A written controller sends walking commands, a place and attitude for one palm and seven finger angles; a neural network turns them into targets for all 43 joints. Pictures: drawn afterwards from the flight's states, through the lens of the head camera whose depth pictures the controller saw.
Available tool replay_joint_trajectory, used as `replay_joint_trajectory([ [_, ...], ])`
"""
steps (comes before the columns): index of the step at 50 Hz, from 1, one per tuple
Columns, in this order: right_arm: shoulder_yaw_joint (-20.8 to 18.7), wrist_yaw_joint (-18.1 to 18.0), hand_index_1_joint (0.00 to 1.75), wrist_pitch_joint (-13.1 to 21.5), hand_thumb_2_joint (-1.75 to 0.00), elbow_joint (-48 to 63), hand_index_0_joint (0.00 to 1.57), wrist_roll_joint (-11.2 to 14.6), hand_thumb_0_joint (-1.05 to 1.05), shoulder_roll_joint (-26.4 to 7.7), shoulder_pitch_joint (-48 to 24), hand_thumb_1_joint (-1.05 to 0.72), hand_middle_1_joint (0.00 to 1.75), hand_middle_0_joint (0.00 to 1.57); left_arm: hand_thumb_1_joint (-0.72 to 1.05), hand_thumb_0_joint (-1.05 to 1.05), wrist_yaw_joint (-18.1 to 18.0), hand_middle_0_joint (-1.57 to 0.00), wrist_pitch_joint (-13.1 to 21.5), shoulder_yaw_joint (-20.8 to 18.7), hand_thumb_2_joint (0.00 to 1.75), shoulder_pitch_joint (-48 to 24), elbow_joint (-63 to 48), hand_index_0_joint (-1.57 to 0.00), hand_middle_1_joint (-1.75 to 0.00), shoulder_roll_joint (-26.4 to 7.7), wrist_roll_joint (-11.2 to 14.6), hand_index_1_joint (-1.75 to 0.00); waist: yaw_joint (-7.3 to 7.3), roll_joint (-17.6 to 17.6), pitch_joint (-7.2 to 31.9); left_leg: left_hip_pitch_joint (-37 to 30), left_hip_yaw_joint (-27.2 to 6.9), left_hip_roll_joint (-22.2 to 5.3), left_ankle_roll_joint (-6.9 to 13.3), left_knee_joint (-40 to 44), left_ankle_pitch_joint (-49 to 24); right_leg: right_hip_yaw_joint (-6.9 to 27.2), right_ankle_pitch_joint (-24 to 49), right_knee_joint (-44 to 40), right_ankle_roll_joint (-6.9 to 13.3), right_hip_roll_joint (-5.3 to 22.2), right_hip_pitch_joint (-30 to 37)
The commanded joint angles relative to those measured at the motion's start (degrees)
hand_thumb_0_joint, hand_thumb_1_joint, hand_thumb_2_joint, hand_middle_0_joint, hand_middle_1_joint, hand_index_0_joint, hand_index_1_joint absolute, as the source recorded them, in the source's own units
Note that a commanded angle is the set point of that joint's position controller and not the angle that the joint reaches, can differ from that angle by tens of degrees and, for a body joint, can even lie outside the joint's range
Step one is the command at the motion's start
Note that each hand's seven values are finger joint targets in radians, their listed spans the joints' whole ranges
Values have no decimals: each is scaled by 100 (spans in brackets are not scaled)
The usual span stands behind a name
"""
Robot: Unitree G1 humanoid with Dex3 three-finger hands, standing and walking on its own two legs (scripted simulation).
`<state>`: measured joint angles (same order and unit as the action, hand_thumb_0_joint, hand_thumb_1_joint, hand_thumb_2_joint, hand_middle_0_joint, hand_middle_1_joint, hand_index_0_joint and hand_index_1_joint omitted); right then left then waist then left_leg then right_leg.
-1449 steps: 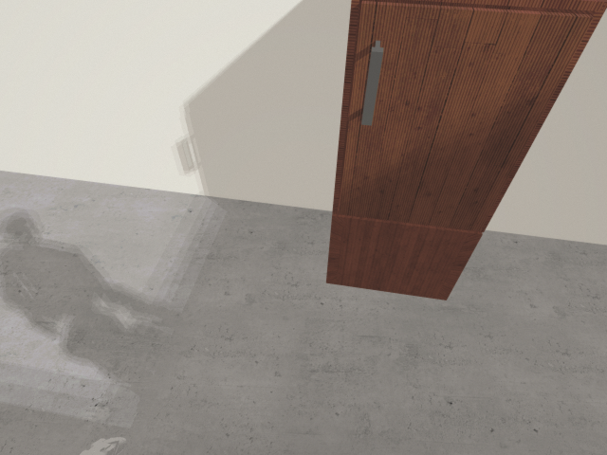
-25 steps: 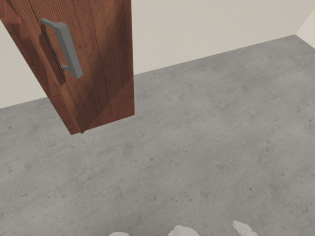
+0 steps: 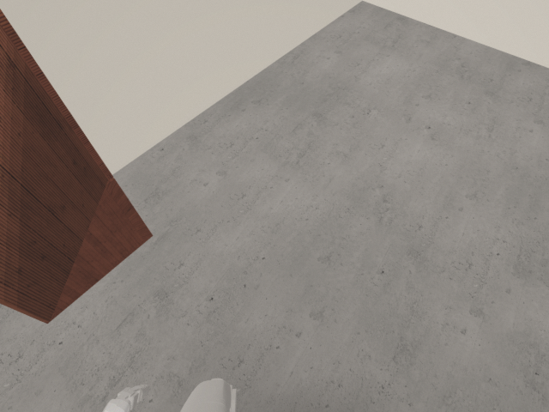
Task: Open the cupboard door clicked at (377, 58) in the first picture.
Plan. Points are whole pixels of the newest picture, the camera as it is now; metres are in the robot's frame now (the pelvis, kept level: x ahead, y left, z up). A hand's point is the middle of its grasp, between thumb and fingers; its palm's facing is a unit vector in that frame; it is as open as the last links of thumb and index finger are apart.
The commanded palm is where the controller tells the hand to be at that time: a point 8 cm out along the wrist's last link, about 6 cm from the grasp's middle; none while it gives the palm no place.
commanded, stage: walk to a spot facing it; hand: left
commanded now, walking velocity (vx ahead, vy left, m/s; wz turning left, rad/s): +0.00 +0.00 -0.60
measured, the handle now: out of the picture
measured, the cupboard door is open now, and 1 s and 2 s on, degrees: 38 38 38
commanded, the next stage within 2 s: turn to face it in 1.52 s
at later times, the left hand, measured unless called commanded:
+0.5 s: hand (187, 328) +0.26 +0.18 -0.16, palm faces -0.31 -0.94 -0.18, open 7.4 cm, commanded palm none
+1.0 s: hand (274, 261) +0.39 +0.02 -0.16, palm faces -0.46 -0.86 -0.22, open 7.3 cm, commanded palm none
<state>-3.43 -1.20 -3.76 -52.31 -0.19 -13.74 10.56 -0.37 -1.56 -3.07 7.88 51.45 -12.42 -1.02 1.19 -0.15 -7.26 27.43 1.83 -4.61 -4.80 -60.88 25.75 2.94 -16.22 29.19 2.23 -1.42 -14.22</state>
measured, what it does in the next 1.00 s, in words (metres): walks ahead, turning right: left foot, then right foot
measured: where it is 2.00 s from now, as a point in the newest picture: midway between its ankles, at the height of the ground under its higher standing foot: (393, 270)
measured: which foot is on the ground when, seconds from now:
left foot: up 0.00-0.18, down 0.20-0.64, up 0.66-1.00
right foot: down 0.00-0.20, up 0.22-0.60, down 0.62-1.00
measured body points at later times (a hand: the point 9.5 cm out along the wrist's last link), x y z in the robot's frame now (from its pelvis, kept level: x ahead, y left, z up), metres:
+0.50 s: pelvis +0.11 +0.01 +0.00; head +0.16 +0.01 +0.45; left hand +0.27 +0.23 -0.15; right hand +0.00 -0.21 -0.14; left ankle +0.05 +0.15 -0.74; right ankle +0.11 -0.13 -0.68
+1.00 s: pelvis +0.28 -0.14 +0.00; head +0.32 -0.17 +0.45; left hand +0.42 +0.07 -0.14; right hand +0.27 -0.40 -0.14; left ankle +0.45 -0.03 -0.67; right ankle +0.19 -0.14 -0.74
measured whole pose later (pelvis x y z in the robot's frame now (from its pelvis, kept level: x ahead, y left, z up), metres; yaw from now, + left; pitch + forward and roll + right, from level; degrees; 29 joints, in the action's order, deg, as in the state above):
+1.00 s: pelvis +0.28 -0.14 +0.00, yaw -33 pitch +2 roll +1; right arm -3.0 0.5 0.3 -52.2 -1.0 -11.3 5.8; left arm 0.8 3.6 -3.3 17.6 58.1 -9.8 -0.8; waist -1.4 0.5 -3.4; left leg 36.4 0.7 -6.7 -4.2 -53.5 11.9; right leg 1.5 -16.4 18.4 6.3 -5.0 -3.8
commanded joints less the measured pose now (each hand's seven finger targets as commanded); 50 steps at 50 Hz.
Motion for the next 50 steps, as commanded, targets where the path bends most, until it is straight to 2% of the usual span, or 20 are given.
replay_joint_trajectory([
  [1,-88,11,30,176,-90,445,20,-5,0,-330,-11,-90,30,20,90,0,-83,-20,105,-351,90,259,-324,-20,-30,-1241,-53,-30,-141,-627,871,-19,-13,117,-27,579,-203,1376,2660,-766,860,1314,587],
  [4,-98,-1,30,228,-90,549,20,5,0,-345,-128,-90,30,20,90,0,-44,-20,90,-380,90,271,-335,-20,-30,-1239,-53,-30,-164,-950,782,-252,-12,251,27,1211,-165,1657,2319,-777,842,1240,424],
  [8,-96,-34,30,428,-90,328,20,-34,0,-483,685,-90,30,20,90,0,20,-20,91,-379,90,-63,-396,-20,-30,-1034,-9,-30,271,-700,944,-2077,103,319,111,3236,-947,1647,154,-412,445,802,-608],
  [9,-173,-81,30,511,-90,208,20,-95,0,-915,1098,-90,30,20,90,0,58,-20,81,-306,90,-12,-471,-20,-30,-641,28,-30,419,552,1073,-2915,-900,-574,390,4145,-236,1114,-881,527,160,137,-1465],
  [10,-292,-97,30,542,-90,209,20,-219,0,-1519,1438,-90,30,20,90,0,121,-20,77,-238,90,83,-621,-20,-30,-361,66,-30,470,2236,1119,-3351,-2957,-2194,1006,4809,500,-45,-2269,2354,-249,-527,-2534],
  [11,-259,-109,30,530,-90,242,20,-196,0,-1486,1470,-90,30,20,90,0,159,-20,118,-255,90,-324,-734,-20,-30,-594,-30,-30,537,1454,817,-2879,-3219,-2601,1389,4993,610,178,-1997,3162,-221,49,-2700],
  [12,-232,-144,30,534,-90,466,20,-226,0,-1406,1126,-90,30,20,90,0,247,-20,167,-325,90,-366,-855,-20,-30,-584,-21,-30,328,849,517,-2344,-2870,-2509,1559,5145,610,12,-1671,3538,-269,328,-2679],
  [14,-58,-91,30,621,-90,415,20,-236,0,-858,847,-90,30,20,90,0,314,-20,148,-342,90,-230,-515,-20,-30,-479,-125,-30,53,938,261,-2099,-1684,-1687,1065,4902,-798,-29,-690,3987,-310,411,-2626],
  [17,4,-118,30,709,-90,266,20,-172,0,-631,1112,-90,30,20,90,0,403,-20,102,-248,90,-117,-414,-20,-30,-304,-86,-30,39,952,574,-2678,-333,-1284,844,4579,-2733,-379,-114,3802,-399,497,-2611],
  [25,-6,-44,30,698,-90,-139,20,-226,0,-692,1824,-90,30,20,90,0,460,-20,133,-93,90,-1045,-564,-20,-30,-127,-51,-30,315,990,180,-2841,722,-1455,942,4554,-3166,-978,-22,1607,-252,492,-2174],
  [27,-21,-26,30,689,-90,-175,20,-228,0,-738,1780,-90,30,20,90,0,457,-20,163,-115,90,-960,-526,-20,-30,-217,-50,-30,228,1060,236,-2792,915,-1546,920,4291,-3690,-1136,-120,1133,-114,333,-1662],
  [29,-42,-19,30,676,-90,-136,20,-193,0,-914,1573,-90,30,20,90,0,423,-20,205,-185,90,-236,-309,-20,-30,-378,-40,-30,-181,866,571,-2601,1147,-1548,827,3329,-4922,-1324,-245,766,116,30,-480],
  [30,-47,-5,30,677,-90,-55,20,-137,0,-985,1253,-90,30,20,90,0,386,-20,252,-274,90,740,-11,-20,-30,-568,-50,-30,-700,601,976,-2052,1377,-1331,638,2218,-5041,-1332,70,370,266,-110,869],
  [31,0,94,30,691,-90,128,20,-30,0,-746,1050,-90,30,20,90,0,303,-20,324,-445,90,1745,259,-20,-30,-1191,-90,-30,-1195,-546,1582,-566,1655,-874,384,572,-3666,-41,-409,-140,670,801,2581],
  [32,80,103,30,700,-90,426,20,52,0,-379,836,-90,30,20,90,0,189,-20,347,-608,90,2239,353,-20,-30,-1865,-18,-30,-1258,-1939,1898,1133,1131,171,74,-1500,858,3287,20,-1152,1382,2497,3236],
  [33,33,78,30,665,-90,442,20,24,0,-568,463,-90,30,20,90,0,106,-20,311,-588,90,1891,313,-20,-30,-1885,87,-30,-1068,-1351,1434,1617,6,-119,242,-1994,751,3311,-427,-1447,1394,2508,2768],
  [36,-49,87,30,575,-90,165,20,-57,0,-397,409,-90,30,20,90,0,36,-20,346,-309,90,404,-63,-20,-30,-987,64,-30,-261,-246,439,736,-177,-589,178,-1190,-559,1738,-480,-1750,941,1776,331],
  [39,-15,120,30,442,-90,-15,20,-130,0,-192,794,-90,30,20,90,0,61,-20,486,-251,90,385,-22,-20,-30,-787,4,-30,51,-506,569,351,-34,-437,74,-334,-903,859,733,-1761,792,1307,67],
  [42,-36,141,30,458,-90,37,20,-123,0,-174,548,-90,30,20,90,0,84,-20,577,-266,90,729,152,-20,-30,-730,18,-30,-30,-496,810,697,-44,-299,38,61,-1269,803,1452,-1633,797,1133,677],
  [50,-7,194,30,602,-90,559,20,-75,0,-148,-1105,-90,30,20,90,0,-1,-20,651,-187,90,1612,528,-20,-30,-557,19,-30,-425,-610,470,1575,46,-57,105,1057,-1368,1091,3905,-1222,829,1250,2048],
])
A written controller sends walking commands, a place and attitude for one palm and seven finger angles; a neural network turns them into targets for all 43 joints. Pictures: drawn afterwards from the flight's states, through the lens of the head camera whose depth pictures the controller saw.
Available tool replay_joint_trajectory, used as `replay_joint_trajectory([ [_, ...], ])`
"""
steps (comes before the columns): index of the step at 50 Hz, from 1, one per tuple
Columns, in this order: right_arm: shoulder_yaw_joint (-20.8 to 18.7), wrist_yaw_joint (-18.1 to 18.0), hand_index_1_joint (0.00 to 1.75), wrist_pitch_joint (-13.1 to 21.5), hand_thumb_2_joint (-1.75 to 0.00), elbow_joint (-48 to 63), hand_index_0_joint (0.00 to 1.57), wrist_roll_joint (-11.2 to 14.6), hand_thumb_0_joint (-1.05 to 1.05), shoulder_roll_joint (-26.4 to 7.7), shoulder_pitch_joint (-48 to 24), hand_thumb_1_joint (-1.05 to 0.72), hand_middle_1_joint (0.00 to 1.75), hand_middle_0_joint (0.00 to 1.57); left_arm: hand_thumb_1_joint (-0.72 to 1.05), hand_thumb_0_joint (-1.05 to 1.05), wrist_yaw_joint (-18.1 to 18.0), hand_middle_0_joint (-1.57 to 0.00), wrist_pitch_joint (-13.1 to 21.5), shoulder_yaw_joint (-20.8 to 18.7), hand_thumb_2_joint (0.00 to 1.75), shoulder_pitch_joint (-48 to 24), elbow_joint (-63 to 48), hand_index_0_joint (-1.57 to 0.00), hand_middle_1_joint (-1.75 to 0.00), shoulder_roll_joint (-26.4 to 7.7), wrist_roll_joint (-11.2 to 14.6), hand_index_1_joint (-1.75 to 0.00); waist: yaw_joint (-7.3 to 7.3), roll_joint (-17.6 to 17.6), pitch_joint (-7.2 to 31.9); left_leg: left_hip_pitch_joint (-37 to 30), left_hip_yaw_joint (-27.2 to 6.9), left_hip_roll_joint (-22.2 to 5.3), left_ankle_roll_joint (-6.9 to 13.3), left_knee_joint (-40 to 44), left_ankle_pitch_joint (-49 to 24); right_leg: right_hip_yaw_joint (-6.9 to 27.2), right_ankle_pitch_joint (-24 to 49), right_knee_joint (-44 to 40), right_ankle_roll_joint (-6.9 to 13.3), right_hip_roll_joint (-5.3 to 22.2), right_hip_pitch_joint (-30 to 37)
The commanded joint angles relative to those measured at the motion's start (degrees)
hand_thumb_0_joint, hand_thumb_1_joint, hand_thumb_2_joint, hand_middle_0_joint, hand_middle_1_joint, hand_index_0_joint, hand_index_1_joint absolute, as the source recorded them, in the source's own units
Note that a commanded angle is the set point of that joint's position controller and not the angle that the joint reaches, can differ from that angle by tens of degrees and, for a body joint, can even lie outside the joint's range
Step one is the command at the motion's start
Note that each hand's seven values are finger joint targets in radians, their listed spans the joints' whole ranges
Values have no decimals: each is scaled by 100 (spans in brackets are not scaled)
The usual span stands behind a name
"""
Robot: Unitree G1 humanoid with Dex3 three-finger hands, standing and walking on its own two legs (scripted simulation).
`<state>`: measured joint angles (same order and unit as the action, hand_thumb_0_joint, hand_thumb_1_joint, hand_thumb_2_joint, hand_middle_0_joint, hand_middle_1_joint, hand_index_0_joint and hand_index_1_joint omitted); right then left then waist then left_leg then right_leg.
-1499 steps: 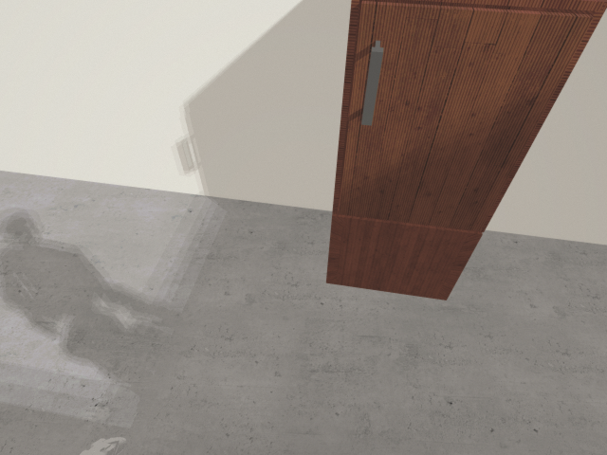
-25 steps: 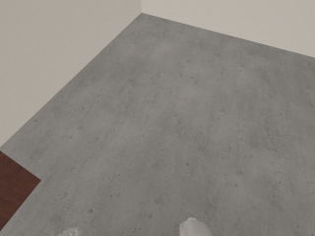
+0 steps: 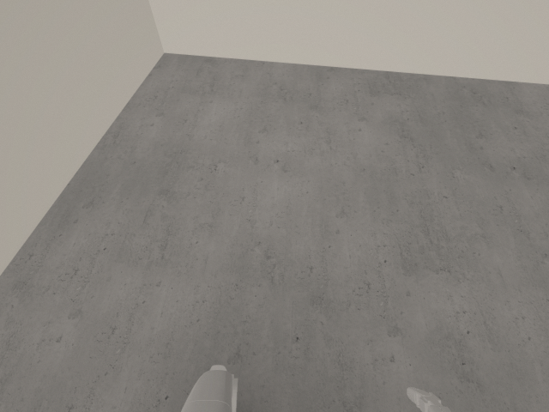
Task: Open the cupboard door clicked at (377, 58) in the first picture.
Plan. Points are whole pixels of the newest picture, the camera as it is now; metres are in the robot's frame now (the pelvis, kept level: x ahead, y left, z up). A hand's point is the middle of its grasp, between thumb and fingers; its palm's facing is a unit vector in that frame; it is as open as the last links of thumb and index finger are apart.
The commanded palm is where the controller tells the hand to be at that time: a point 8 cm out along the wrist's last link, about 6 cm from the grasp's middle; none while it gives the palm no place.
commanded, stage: walk to a spot facing it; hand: left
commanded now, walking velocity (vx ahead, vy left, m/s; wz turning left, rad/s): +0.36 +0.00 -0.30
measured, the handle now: out of the picture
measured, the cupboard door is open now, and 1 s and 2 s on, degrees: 38 38 38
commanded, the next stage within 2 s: turn to face it in 0.52 s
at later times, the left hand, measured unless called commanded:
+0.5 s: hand (204, 264) +0.40 +0.19 -0.16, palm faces -0.22 -0.96 -0.18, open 7.4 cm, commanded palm none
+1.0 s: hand (280, 193) +0.60 +0.04 -0.16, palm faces -0.20 -0.97 -0.15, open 7.1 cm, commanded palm none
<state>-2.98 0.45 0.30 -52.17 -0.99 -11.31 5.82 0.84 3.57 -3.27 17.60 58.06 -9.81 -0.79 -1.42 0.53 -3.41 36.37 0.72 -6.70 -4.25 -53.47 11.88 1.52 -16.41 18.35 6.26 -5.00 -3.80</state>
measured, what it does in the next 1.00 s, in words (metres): walks ahead: left foot, then right foot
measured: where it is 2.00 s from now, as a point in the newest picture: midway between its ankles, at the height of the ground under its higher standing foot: (331, 318)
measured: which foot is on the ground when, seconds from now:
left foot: up 0.00-0.16, down 0.18-0.66, up 0.68-1.00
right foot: down 0.00-0.18, up 0.20-0.64, down 0.66-1.00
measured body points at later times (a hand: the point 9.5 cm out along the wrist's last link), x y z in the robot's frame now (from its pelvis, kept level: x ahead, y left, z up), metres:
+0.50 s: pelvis +0.26 +0.02 +0.00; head +0.31 +0.02 +0.45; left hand +0.41 +0.24 -0.15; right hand +0.17 -0.20 -0.15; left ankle +0.22 +0.13 -0.74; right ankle +0.32 -0.15 -0.68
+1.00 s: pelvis +0.45 -0.09 +0.00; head +0.48 -0.08 +0.44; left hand +0.61 +0.10 -0.15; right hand +0.42 -0.32 -0.16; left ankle +0.51 +0.03 -0.70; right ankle +0.41 -0.15 -0.74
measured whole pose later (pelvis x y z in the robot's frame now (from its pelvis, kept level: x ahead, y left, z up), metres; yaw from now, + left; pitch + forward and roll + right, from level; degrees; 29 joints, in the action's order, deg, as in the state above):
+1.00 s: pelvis +0.45 -0.09 +0.00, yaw -12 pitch +1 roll +0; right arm -2.2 -0.6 -2.1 -58.9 -0.6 -8.9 13.7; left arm -1.0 2.6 -2.3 6.1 55.5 -8.2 -0.6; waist 2.7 -1.0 -2.4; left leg 28.4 5.0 -5.1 -3.0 -50.7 20.8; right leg -15.0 -16.6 25.1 3.6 1.3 -9.6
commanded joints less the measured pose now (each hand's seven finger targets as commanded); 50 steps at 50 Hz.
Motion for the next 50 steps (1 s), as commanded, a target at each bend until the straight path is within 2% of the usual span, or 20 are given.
replay_joint_trajectory([
  [1,-52,40,30,215,-90,571,20,15,0,-356,-746,-90,30,20,90,0,-149,-20,133,-161,90,730,-62,-20,-30,-823,-26,-30,-194,-725,90,637,190,186,78,510,82,1284,4142,-57,425,1635,1152],
  [5,-40,27,30,272,-90,525,20,15,0,-363,-586,-90,30,20,90,0,-184,-20,125,-161,90,664,-54,-20,-30,-969,-18,-30,79,-774,109,-747,628,684,320,1555,272,1090,5613,477,290,1548,775],
  [7,-140,-93,30,317,-90,39,20,-31,0,-654,947,-90,30,20,90,0,-202,-20,148,-210,90,382,-91,-20,-30,-1041,27,-30,796,-568,742,-3011,642,769,518,2338,-521,831,5459,1798,4,1275,-149],
  [8,-264,-151,30,349,-90,-185,20,-119,0,-1162,1850,-90,30,20,90,0,-165,-20,160,-206,90,395,-176,-20,-30,-874,88,-30,1120,56,1313,-4549,-676,-316,945,2365,-719,570,3671,3178,-233,801,-1415],
  [9,-355,-175,30,368,-90,-264,20,-181,0,-1667,2388,-90,30,20,90,0,-78,-20,178,-123,90,808,-230,-20,-30,-514,176,-30,1006,1537,2137,-5610,-2936,-2142,1747,2924,-1167,-14,-978,5474,-403,15,-2603],
  [10,-289,-187,30,309,-90,-191,20,-102,0,-1516,2112,-90,30,20,90,0,-115,-20,183,-142,90,478,-295,-20,-30,-708,83,-30,871,953,1764,-5022,-3393,-2404,1996,3427,-1179,396,-1341,6376,-309,337,-2966],
  [11,-251,-160,30,291,-90,40,20,-69,0,-1395,1591,-90,30,20,90,0,-85,-20,148,-136,90,261,-438,-20,-30,-695,47,-30,634,358,877,-3987,-2982,-2310,1992,3696,-328,281,-1019,6502,-376,677,-3243],
  [13,-79,-185,30,417,-90,-22,20,-77,0,-645,1139,-90,30,20,90,0,29,-20,-6,-172,90,-73,-339,-20,-30,-470,-70,-30,302,779,-116,-2543,-1618,-1651,1311,4061,-72,234,-173,6259,-489,1003,-3182],
  [17,-36,-214,30,534,-90,-231,20,-47,0,-585,1379,-90,30,20,90,0,146,-20,-284,-134,90,56,-362,-20,-30,-163,-113,-30,21,468,175,-2646,20,-1172,1045,4091,-1423,-48,208,5335,-650,1126,-3117],
  [21,-48,-173,30,477,-90,-331,20,-34,0,-577,1645,-90,30,20,90,0,223,-20,-333,-122,90,-571,-591,-20,-30,-109,-124,-30,121,753,49,-2802,783,-940,900,4159,-1458,-425,890,4039,-715,1137,-3238],
  [28,-41,-183,30,363,-90,-571,20,-103,0,-773,2278,-90,30,20,90,0,239,-20,-286,-93,90,-1694,-909,-20,-30,-301,-76,-30,399,607,-296,-3494,1189,-1260,889,3661,-3165,-907,714,2209,-412,790,-2880],
  [30,-62,-206,30,321,-90,-557,20,-80,0,-953,2177,-90,30,20,90,0,205,-20,-235,-123,90,-1138,-797,-20,-30,-477,-70,-30,106,717,104,-3750,1324,-1302,804,2681,-4660,-1075,368,1889,-241,497,-2061],
  [31,-57,-198,30,300,-90,-516,20,-44,0,-987,2025,-90,30,20,90,0,160,-20,-180,-161,90,-424,-598,-20,-30,-631,-82,-30,-246,571,470,-3390,1370,-1165,663,1754,-4843,-1068,611,1533,-147,376,-977],
  [32,-2,-155,30,316,-90,-481,20,33,0,-879,1887,-90,30,20,90,0,84,-20,-84,-245,90,518,-274,-20,-30,-944,-121,-30,-694,143,1084,-2373,1457,-816,433,471,-3921,-671,1658,1232,33,739,796],
  [33,76,-158,30,323,-90,-364,20,172,0,-392,2279,-90,30,20,90,0,-35,-20,3,-419,90,1204,-117,-20,-30,-1680,-113,-30,-756,-1568,2154,-524,1358,399,100,-1755,1687,2248,4053,1026,820,2900,2629],
  [34,71,-197,30,280,-90,-373,20,198,0,-524,2134,-90,30,20,90,0,-116,-20,-11,-363,90,1035,-119,-20,-30,-1804,59,-30,-602,-1399,2481,-466,251,357,181,-2631,2519,2318,4975,674,1077,3247,2308],
  [35,68,-197,30,247,-90,-406,20,183,0,-373,1904,-90,30,20,90,0,-170,-20,-43,-250,90,466,-189,-20,-30,-1486,87,-30,-374,-780,1598,-280,4,96,208,-2586,2030,1490,5021,540,983,2993,1620],
  [37,92,-196,30,115,-90,-597,20,109,0,-242,1805,-90,30,20,90,0,-228,-20,-57,-80,90,-237,-354,-20,-30,-979,69,-30,23,-641,884,-664,-160,-102,184,-2200,1406,633,4567,264,533,2545,42],
  [40,167,-173,30,-93,-90,-870,20,67,0,78,2267,-90,30,20,90,0,-219,-20,16,84,90,-806,-410,-20,-30,-628,27,-30,514,-519,652,-1419,-80,-61,166,-967,1063,-403,4157,-68,196,2223,-909],
  [50,38,-16,30,-174,-90,-342,20,17,0,-37,872,-90,30,20,90,0,-247,-20,-126,-133,90,-580,-374,-20,-30,-748,-44,-30,201,-887,226,-877,535,138,157,717,977,-900,3605,290,138,2499,-245],
])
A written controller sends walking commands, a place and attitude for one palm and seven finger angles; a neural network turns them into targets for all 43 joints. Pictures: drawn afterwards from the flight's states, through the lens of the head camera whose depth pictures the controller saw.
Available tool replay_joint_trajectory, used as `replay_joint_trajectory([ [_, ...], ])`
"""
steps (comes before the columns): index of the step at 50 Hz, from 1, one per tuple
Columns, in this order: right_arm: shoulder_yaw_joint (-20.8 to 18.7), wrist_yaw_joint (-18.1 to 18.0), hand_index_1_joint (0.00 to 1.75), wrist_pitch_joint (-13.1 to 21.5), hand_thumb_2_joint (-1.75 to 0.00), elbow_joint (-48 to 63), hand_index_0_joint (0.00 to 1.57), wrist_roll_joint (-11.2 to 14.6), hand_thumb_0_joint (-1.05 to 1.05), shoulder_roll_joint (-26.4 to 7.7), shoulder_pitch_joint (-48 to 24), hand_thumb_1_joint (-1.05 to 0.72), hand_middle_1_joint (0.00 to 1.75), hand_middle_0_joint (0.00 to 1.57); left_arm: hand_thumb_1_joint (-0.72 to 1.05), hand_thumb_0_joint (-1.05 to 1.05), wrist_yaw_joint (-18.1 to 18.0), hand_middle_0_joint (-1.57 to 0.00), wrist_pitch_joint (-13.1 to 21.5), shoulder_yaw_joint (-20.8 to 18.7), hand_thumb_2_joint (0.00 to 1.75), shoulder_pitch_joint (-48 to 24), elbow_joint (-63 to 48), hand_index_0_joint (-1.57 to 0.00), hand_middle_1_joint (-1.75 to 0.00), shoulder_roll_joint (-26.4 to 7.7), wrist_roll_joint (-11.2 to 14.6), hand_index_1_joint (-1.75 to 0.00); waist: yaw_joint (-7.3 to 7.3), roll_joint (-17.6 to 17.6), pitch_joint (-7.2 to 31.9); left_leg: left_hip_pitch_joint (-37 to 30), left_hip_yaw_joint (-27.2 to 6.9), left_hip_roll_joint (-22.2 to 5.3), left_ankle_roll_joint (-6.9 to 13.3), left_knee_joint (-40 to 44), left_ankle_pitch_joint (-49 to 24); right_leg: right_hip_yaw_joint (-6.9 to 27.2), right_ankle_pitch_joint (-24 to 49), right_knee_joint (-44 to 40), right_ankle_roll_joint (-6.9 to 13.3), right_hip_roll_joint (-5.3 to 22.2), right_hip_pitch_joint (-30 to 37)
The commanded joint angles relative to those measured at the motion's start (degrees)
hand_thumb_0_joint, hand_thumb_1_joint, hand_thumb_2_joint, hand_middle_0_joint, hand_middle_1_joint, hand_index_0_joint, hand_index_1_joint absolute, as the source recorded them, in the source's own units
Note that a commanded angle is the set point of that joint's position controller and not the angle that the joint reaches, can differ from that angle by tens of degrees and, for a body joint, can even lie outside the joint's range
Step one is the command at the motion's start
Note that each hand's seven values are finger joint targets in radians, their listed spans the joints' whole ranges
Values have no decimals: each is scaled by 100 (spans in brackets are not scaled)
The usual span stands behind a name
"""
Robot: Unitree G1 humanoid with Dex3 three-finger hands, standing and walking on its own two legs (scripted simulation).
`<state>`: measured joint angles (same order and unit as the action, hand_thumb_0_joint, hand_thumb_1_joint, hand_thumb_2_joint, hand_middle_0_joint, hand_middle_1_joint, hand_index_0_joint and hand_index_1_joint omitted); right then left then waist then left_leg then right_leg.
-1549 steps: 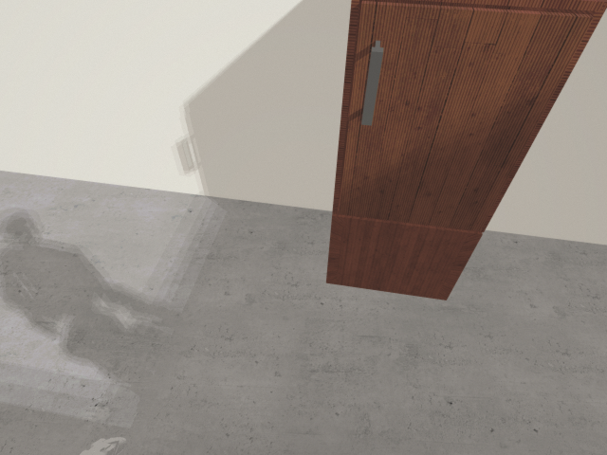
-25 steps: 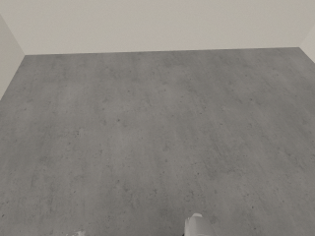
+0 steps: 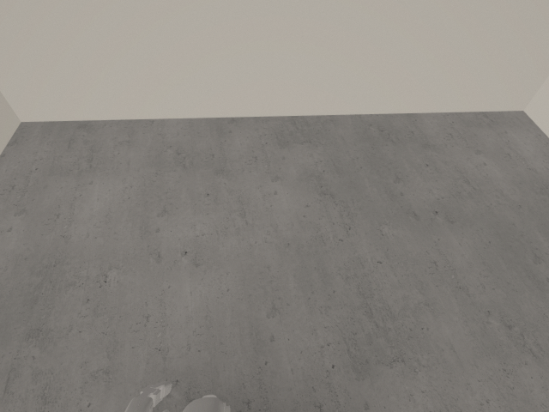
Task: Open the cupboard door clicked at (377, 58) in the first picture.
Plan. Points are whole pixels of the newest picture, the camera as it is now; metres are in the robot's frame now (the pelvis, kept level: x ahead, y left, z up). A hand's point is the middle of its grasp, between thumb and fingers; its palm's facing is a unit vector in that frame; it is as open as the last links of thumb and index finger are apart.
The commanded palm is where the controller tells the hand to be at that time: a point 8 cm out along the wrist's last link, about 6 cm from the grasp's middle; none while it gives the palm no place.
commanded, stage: turn to face it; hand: left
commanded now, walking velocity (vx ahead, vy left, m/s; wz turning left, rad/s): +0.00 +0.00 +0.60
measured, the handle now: out of the picture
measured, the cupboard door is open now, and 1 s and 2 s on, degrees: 38 38 38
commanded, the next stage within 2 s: none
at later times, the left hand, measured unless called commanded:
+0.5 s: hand out of the picture +0.10 +0.22 -0.16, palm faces +0.27 -0.92 -0.29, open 7.3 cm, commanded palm none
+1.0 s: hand out of the picture +0.00 +0.17 -0.19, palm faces +0.59 -0.77 -0.24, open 7.3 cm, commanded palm none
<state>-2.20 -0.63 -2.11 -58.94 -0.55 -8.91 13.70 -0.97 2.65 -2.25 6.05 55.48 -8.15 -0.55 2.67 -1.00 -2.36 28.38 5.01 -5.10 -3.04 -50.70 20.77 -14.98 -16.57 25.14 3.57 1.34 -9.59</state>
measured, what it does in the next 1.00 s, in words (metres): steps on the spot, turning left: left foot, then right foot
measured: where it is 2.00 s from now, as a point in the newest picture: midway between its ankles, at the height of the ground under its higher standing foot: outside the picture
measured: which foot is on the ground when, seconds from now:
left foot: up 0.00-0.10, down 0.12-0.52, up 0.54-0.88, down 0.90-1.00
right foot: down 0.00-0.12, up 0.14-0.50, down 0.52-0.90, up 0.92-1.00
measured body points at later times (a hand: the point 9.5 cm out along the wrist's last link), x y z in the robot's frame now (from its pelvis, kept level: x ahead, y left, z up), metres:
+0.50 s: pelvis +0.07 -0.02 -0.01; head +0.12 -0.02 +0.44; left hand +0.09 +0.26 -0.14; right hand +0.19 -0.26 -0.16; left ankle +0.06 +0.12 -0.74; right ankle +0.09 -0.16 -0.73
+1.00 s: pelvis +0.09 -0.02 -0.01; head +0.13 +0.03 +0.43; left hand -0.03 +0.21 -0.17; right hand +0.35 -0.15 -0.14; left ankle +0.04 +0.06 -0.74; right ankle +0.11 -0.16 -0.68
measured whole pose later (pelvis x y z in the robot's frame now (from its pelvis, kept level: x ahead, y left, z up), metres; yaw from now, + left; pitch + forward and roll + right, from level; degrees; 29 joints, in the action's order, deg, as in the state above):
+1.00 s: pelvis +0.09 -0.02 -0.01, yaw +35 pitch +1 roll +1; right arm -3.2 0.7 -1.6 -50.4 -0.8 -12.9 4.2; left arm -0.8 -3.4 -3.8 12.9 54.3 -14.7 -1.0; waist -1.1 -3.7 -6.7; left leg 18.7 4.2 0.8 2.6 -35.8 18.2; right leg -5.5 -31.1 62.3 -4.6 7.0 -23.3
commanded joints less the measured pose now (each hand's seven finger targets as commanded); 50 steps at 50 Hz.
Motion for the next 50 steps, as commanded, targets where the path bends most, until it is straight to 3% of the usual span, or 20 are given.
replay_joint_trajectory([
  [1,-52,108,30,79,-90,383,20,-36,0,-294,37,-90,30,20,90,0,-77,-20,-56,-262,90,576,-99,-20,-30,-953,-87,-30,-197,-681,119,-215,105,-9,71,752,43,728,3558,-177,359,1907,350],
  [4,-161,114,30,128,-90,334,20,-103,0,-724,707,-90,30,20,90,0,-43,-20,-101,-305,90,495,-235,-20,-30,-1117,-7,-30,176,102,633,-1687,-6,100,326,2153,-1900,268,2987,1484,-174,1538,-25],
  [5,-281,74,30,191,-90,391,20,-163,0,-1293,995,-90,30,20,90,0,-18,-20,-140,-280,90,575,-407,-20,-30,-854,64,-30,262,1641,910,-2474,-1941,-1220,1084,2582,-4180,106,421,2789,-639,748,-1270],
  [6,-325,1,30,165,-90,382,20,-110,0,-1634,1127,-90,30,20,90,0,-19,-20,-183,-176,90,210,-671,-20,-30,-776,51,-30,350,2012,981,-2738,-3062,-2097,1842,2729,-6007,805,-2380,4017,-757,265,-2092],
  [7,-350,-31,30,144,-90,400,20,-118,0,-1671,1017,-90,30,20,90,0,-50,-20,-254,-219,90,68,-787,-20,-30,-904,-22,-30,266,1177,1035,-2506,-2668,-2093,1919,2736,-4780,1429,-2247,4390,-670,370,-2086],
  [10,-307,-106,30,194,-90,687,20,-103,0,-1442,206,-90,30,20,90,0,-5,-20,-350,-291,90,-9,-613,-20,-30,-894,-71,-30,-42,1076,484,-1618,-2280,-1386,1420,3063,-3000,1625,-1137,4436,-798,415,-2305],
  [14,-337,-80,30,217,-90,790,20,-98,0,-1518,-48,-90,30,20,90,0,43,-20,-412,-257,90,304,-539,-20,-30,-821,-49,-30,-194,700,635,-1693,-1769,-906,1216,3039,-2717,1485,-774,3450,-872,241,-1938],
  [20,-447,2,30,94,-90,841,20,-105,0,-1615,-150,-90,30,20,90,0,20,-20,-387,-224,90,269,-693,-20,-30,-888,-27,-30,-108,1071,628,-1523,-2107,-716,1175,2953,-2169,1305,-850,1942,-835,-54,-1264],
  [23,-485,19,30,45,-90,955,20,-56,0,-1597,-467,-90,30,20,90,0,2,-20,-308,-259,90,757,-589,-20,-30,-1005,-8,-30,-343,1093,709,-1045,-2114,-442,939,2532,-2084,1193,-62,547,-781,-166,-237],
  [24,-469,36,30,39,-90,1014,20,-5,0,-1435,-571,-90,30,20,90,0,-32,-20,-256,-307,90,1000,-553,-20,-30,-1220,-28,-30,-481,634,705,-471,-1965,-176,692,2160,-1501,1443,306,-269,-707,143,460],
  [26,-408,95,30,36,-90,1247,20,17,0,-970,-711,-90,30,20,90,0,-103,-20,-217,-439,90,1091,-635,-20,-30,-2075,-134,-30,-621,-1842,487,830,-655,879,37,-522,1519,3846,729,-1259,320,2774,509],
  [29,-409,160,30,-81,-90,966,20,-50,0,-1027,-613,-90,30,20,90,0,-125,-20,-189,-268,90,402,-732,-20,-30,-1409,-76,-30,-167,-1385,135,812,-769,319,-18,-2063,716,2470,1920,-704,336,1947,-21],
  [32,-315,224,30,-99,-90,970,20,-12,0,-862,-789,-90,30,20,90,0,-110,-20,-151,-227,90,628,-692,-20,-30,-1284,-78,-30,-224,-1135,198,648,-413,326,-116,-1399,450,1466,3468,-329,128,1614,476],
  [39,-189,258,30,-27,-90,1140,20,25,0,-750,-1325,-90,30,20,90,0,-90,-20,-155,-350,90,1216,-512,-20,-30,-1616,-121,-30,-535,-1063,417,-107,172,464,-12,660,485,1082,4434,170,167,1889,1084],
  [42,-229,221,30,19,-90,1106,20,5,0,-877,-916,-90,30,20,90,0,-54,-20,-158,-384,90,1066,-526,-20,-30,-1669,-91,-30,-275,-1076,577,-975,354,641,124,1696,-113,755,4559,796,-52,1834,800],
  [44,-386,175,30,88,-90,929,20,-57,0,-1444,-135,-90,30,20,90,0,-4,-20,-171,-360,90,857,-658,-20,-30,-1516,-3,-30,205,-117,1099,-2886,-398,-48,515,2484,-2241,360,2969,2319,-526,1500,-597],
  [45,-566,126,30,119,-90,889,20,-78,0,-2111,325,-90,30,20,90,0,42,-20,-199,-240,90,650,-924,-20,-30,-1045,45,-30,444,1778,1264,-3714,-2803,-1801,1499,2629,-4936,413,-1769,3769,-931,590,-2320],
  [46,-553,89,30,57,-90,750,20,-18,0,-2161,598,-90,30,20,90,0,-23,-20,-312,-219,90,259,-1081,-20,-30,-1145,-23,-30,472,1266,1284,-3585,-2645,-2012,1847,2498,-5703,1238,-2154,4341,-833,569,-2518],
  [47,-504,56,30,68,-90,807,20,-42,0,-2050,338,-90,30,20,90,0,-56,-20,-353,-247,90,242,-1082,-20,-30,-1166,-43,-30,303,895,1072,-3091,-2264,-1873,1810,2642,-4655,1414,-1976,4422,-822,655,-2498],
  [50,-391,-29,30,110,-90,1065,20,-62,0,-1639,-566,-90,30,20,90,0,4,-20,-450,-302,90,379,-780,-20,-30,-1145,-71,-30,-110,1059,360,-1857,-1866,-1020,1306,3076,-2832,1617,-899,4296,-879,563,-2271],
])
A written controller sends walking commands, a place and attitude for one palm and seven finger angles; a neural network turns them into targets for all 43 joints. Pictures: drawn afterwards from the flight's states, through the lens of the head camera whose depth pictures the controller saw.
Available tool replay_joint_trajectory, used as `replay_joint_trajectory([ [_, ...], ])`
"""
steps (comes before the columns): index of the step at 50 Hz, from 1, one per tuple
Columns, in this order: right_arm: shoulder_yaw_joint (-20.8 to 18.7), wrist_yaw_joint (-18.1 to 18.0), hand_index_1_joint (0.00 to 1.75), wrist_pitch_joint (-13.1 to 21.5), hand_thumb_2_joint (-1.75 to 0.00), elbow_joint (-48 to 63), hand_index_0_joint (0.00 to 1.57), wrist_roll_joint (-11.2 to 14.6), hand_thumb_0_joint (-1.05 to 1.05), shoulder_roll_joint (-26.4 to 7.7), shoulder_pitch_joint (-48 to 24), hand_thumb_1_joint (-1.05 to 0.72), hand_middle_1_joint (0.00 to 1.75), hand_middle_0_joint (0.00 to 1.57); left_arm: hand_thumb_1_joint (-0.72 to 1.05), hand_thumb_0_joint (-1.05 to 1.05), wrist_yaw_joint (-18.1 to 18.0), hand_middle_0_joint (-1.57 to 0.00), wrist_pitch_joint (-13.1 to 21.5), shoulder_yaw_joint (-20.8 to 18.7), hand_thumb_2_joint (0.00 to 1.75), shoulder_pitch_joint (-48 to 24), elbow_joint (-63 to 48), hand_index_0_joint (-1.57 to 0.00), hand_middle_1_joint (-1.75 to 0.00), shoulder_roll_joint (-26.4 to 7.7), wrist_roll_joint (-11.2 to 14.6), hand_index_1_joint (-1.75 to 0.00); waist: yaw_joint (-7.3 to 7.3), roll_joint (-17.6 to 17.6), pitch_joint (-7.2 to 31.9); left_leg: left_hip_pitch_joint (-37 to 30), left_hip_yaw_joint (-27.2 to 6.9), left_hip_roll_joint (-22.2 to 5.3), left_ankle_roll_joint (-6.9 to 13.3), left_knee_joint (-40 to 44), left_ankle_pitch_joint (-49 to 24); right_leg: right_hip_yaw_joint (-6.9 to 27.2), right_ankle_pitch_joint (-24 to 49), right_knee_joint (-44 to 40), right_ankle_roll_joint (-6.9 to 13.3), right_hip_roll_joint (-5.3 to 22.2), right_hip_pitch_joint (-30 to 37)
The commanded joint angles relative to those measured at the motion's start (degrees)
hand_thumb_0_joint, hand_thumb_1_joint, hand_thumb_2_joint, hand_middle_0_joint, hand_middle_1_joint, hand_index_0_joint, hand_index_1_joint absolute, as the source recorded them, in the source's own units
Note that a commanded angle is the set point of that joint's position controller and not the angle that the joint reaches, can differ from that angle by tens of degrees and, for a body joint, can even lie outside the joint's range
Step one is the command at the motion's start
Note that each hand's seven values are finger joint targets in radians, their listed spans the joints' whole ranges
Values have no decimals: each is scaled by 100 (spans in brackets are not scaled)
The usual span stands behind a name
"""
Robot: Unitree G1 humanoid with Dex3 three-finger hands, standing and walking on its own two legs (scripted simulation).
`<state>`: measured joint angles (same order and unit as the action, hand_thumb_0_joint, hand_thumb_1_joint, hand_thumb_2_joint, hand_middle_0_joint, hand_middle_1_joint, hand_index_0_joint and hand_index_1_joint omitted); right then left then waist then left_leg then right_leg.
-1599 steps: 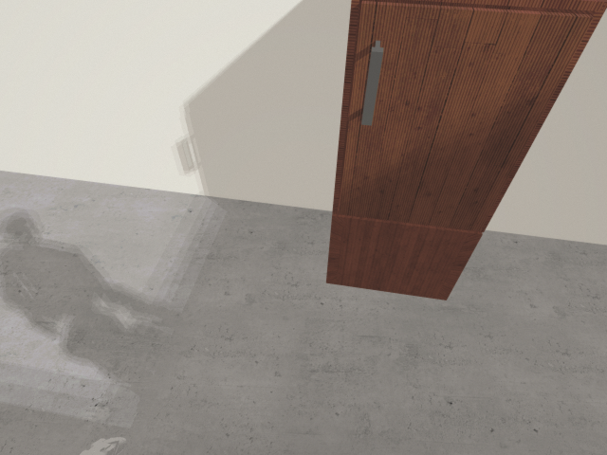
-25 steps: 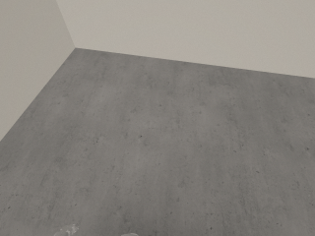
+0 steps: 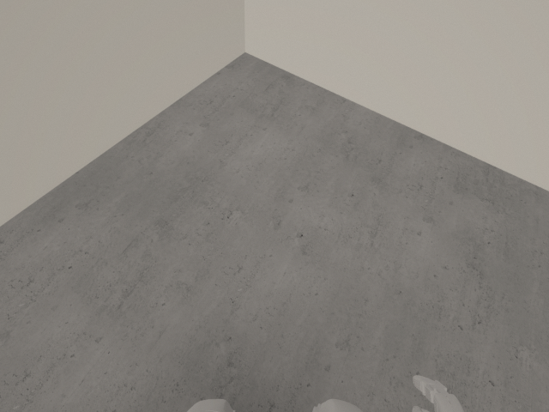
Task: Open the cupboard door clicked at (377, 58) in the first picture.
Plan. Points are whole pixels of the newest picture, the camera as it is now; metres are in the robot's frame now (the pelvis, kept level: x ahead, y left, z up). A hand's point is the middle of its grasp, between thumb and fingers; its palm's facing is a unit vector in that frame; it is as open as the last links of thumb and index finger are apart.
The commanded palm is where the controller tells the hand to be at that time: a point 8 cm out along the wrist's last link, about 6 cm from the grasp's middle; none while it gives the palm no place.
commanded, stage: turn to face it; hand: left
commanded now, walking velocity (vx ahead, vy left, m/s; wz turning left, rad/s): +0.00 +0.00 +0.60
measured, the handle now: out of the picture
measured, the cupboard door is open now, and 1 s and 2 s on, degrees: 38 38 38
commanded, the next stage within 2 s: none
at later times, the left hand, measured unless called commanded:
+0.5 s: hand out of the picture +0.07 +0.15 -0.14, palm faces +0.27 -0.93 -0.26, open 7.3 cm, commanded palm none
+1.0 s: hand out of the picture +0.02 +0.21 -0.15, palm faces +0.57 -0.78 -0.26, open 7.4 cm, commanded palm none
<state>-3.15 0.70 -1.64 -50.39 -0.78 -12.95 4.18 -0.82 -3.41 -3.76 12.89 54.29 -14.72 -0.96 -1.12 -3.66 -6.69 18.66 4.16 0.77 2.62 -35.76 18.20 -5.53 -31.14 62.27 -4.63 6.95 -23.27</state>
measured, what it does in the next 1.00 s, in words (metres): steps on the spot, turning left: right foot, then left foot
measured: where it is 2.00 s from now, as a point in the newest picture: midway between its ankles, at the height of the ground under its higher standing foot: outside the picture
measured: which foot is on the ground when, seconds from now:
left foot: down 0.00-0.30, up 0.32-0.68, down 0.70-1.00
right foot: up 0.00-0.28, down 0.30-0.70, up 0.72-1.00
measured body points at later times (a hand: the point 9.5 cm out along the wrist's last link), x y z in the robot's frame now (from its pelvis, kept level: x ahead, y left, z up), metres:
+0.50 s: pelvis +0.03 -0.05 +0.02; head +0.09 -0.06 +0.46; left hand +0.05 +0.20 -0.12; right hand +0.17 -0.29 -0.14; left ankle -0.03 +0.08 -0.64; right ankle +0.03 -0.16 -0.72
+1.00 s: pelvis +0.06 -0.02 +0.01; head +0.09 +0.01 +0.46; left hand -0.01 +0.25 -0.13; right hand +0.27 -0.19 -0.12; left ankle +0.01 +0.07 -0.72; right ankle +0.14 -0.16 -0.67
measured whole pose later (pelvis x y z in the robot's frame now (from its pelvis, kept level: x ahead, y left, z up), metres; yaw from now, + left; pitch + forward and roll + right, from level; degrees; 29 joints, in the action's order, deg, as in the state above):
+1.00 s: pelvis +0.06 -0.02 +0.01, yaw +34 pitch +2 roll -1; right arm -3.1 0.2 -2.2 -52.6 -1.2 -12.2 9.5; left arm -0.2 -3.0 -4.0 8.5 50.9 -14.5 -1.1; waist 0.1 -0.7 -4.5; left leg 16.5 -2.6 1.8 1.5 -28.0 13.4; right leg -0.2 -22.9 54.1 -5.6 4.6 -26.5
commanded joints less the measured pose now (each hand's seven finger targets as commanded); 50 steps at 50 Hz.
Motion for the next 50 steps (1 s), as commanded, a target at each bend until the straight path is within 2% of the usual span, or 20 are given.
replay_joint_trajectory([
  [1,-276,-158,30,84,-90,236,20,-40,0,-1210,292,-90,30,20,90,0,22,-20,150,-147,90,-182,-620,-20,-30,-464,-39,-30,164,1225,810,-839,-1659,-1485,660,1616,-2317,619,736,443,-79,-37,-808],
  [5,-289,-136,30,95,-90,198,20,-57,0,-1208,453,-90,30,20,90,0,19,-20,149,-126,90,-284,-663,-20,-30,-388,-19,-30,188,1019,834,-716,-1818,-1363,705,1613,-2107,544,755,-489,-92,-240,-487],
  [10,-360,-112,30,39,-90,188,20,-76,0,-1223,471,-90,30,20,90,0,5,-20,226,-96,90,-331,-798,-20,-30,-326,10,-30,201,1310,956,-580,-2107,-1214,650,1295,-2358,361,709,-1969,-24,-584,269],
  [13,-374,-105,30,22,-90,242,20,-3,0,-1097,290,-90,30,20,90,0,-28,-20,340,-142,90,140,-695,-20,-30,-454,31,-30,-71,1148,1133,11,-2073,-871,304,727,-2178,341,1826,-3623,55,-603,1558],
  [14,-342,-79,30,34,-90,294,20,57,0,-811,336,-90,30,20,90,0,-76,-20,416,-227,90,368,-671,-20,-30,-827,-34,-30,-192,128,1258,848,-1622,-407,-54,-93,-997,1186,2121,-4373,274,303,2463],
  [15,-284,-55,30,51,-90,426,20,65,0,-469,330,-90,30,20,90,0,-114,-20,440,-316,90,443,-676,-20,-30,-1318,-98,-30,-241,-1557,1205,1710,-546,454,-520,-1552,1510,2683,3158,-4592,973,1884,2687],
  [16,-331,-44,30,4,-90,403,20,33,0,-725,300,-90,30,20,90,0,-142,-20,419,-279,90,389,-705,-20,-30,-1297,-57,-30,-232,-1137,1141,1531,-798,104,-472,-2767,1887,2552,3526,-4506,1388,2340,1998],
  [19,-289,30,30,-130,-90,104,20,-6,0,-596,412,-90,30,20,90,0,-140,-20,412,-98,90,-322,-809,-20,-30,-658,-7,-30,206,-863,706,1668,-667,-232,-620,-3663,852,1086,4184,-4191,1139,1260,1729],
  [21,-234,87,30,-157,-90,96,20,23,0,-450,325,-90,30,20,90,0,-128,-20,426,-91,90,-228,-784,-20,-30,-602,-18,-30,182,-858,686,1551,-423,-231,-670,-3200,655,484,4661,-4120,970,1059,1849],
  [29,-108,131,30,-76,-90,216,20,39,0,-299,-177,-90,30,20,90,0,-103,-20,426,-239,90,353,-546,-20,-30,-923,-81,-30,-124,-852,795,777,259,-146,-568,-810,732,12,5510,-3583,988,1356,2330],
  [32,-162,97,30,-31,-90,165,20,15,0,-479,292,-90,30,20,90,0,-62,-20,421,-260,90,210,-535,-20,-30,-987,-38,-30,185,-791,980,-180,420,21,-431,304,-23,-326,5473,-2861,726,1291,1978],
  [33,-228,88,30,4,-90,40,20,-9,0,-702,761,-90,30,20,90,0,-42,-20,404,-254,90,73,-574,-20,-30,-957,11,-30,480,-329,1206,-1078,243,-92,-320,908,-922,-543,4893,-2087,503,1215,1425],
  [34,-392,46,30,66,-90,-29,20,-63,0,-1345,1195,-90,30,20,90,0,6,-20,374,-208,90,20,-761,-20,-30,-597,58,-30,700,1216,1608,-2228,-1565,-1439,307,1134,-2629,-698,2106,-742,105,509,-45],
  [35,-492,-29,30,42,-90,-76,20,-30,0,-1790,1528,-90,30,20,90,0,-1,-20,323,-82,90,-321,-1007,-20,-30,-287,63,-30,841,2222,1690,-2401,-3015,-2500,1140,1297,-4910,-209,-883,341,-91,-59,-1044],
  [36,-448,-54,30,7,-90,-141,20,-12,0,-1673,1566,-90,30,20,90,0,-42,-20,232,-87,90,-535,-1069,-20,-30,-477,4,-30,784,1352,1582,-2208,-2548,-2551,1243,1182,-4542,406,-709,653,22,84,-1081],
  [37,-387,-89,30,49,-90,-45,20,-44,0,-1495,1300,-90,30,20,90,0,-72,-20,220,-120,90,-576,-1000,-20,-30,-447,-19,-30,673,1159,1373,-1798,-2294,-2238,1094,1341,-3543,433,-324,625,19,102,-1052],
  [39,-334,-154,30,55,-90,147,20,-53,0,-1304,591,-90,30,20,90,0,-24,-20,161,-159,90,-458,-746,-20,-30,-460,-29,-30,369,1469,892,-919,-1999,-1722,799,1619,-2270,653,410,683,-42,79,-964],
  [41,-273,-153,30,98,-90,192,20,-44,0,-1175,400,-90,30,20,90,0,39,-20,139,-165,90,-253,-647,-20,-30,-444,-45,-30,182,1243,775,-723,-1696,-1379,596,1706,-1999,591,858,472,-61,-23,-790],
  [44,-271,-138,30,117,-90,160,20,-39,0,-1163,502,-90,30,20,90,0,36,-20,141,-153,90,-193,-620,-20,-30,-409,-38,-30,155,978,871,-802,-1754,-1284,632,1718,-1958,556,957,-47,-93,-166,-660],
  [50,-344,-114,30,56,-90,142,20,-79,0,-1204,587,-90,30,20,90,0,11,-20,199,-102,90,-454,-836,-20,-30,-331,-3,-30,243,1241,889,-714,-2163,-1210,685,1481,-2026,438,694,-1599,-51,-470,-97],
])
